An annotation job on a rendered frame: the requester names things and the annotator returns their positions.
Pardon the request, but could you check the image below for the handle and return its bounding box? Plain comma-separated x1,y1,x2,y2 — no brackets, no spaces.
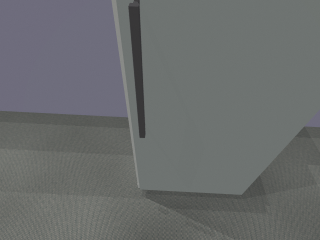
128,0,146,138

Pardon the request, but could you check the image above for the fridge door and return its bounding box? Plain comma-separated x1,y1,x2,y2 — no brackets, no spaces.
116,0,320,195

